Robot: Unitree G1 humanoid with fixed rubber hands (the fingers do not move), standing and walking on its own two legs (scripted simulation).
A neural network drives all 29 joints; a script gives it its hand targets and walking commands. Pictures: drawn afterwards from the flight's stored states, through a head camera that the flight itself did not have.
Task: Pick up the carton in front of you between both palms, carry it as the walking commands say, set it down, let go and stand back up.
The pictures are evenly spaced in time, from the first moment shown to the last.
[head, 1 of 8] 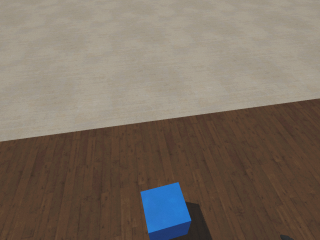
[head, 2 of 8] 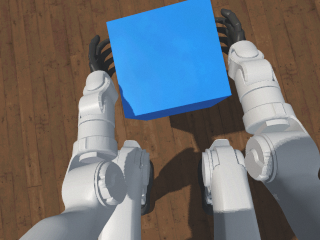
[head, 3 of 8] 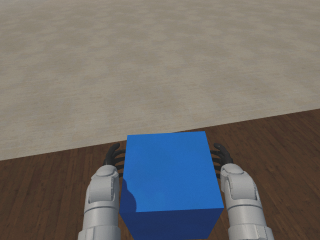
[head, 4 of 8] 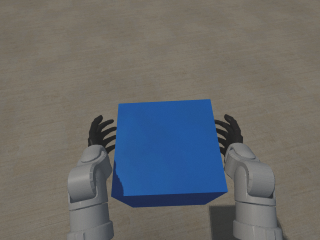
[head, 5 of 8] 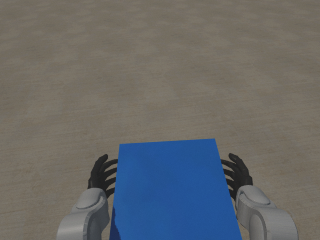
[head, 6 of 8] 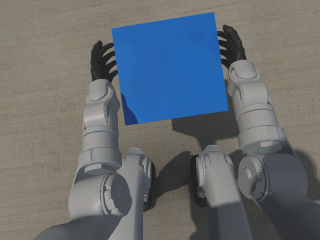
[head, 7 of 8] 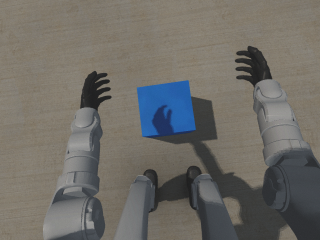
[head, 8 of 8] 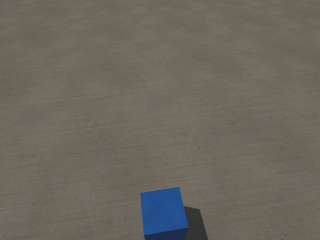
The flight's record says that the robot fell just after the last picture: no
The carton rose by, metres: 0.68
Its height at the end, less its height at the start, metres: -0.06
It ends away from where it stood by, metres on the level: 3.44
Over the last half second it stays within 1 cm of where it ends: yes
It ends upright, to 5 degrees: yes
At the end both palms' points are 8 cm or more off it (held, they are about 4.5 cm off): yes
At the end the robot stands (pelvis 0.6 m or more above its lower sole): yes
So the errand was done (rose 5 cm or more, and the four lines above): yes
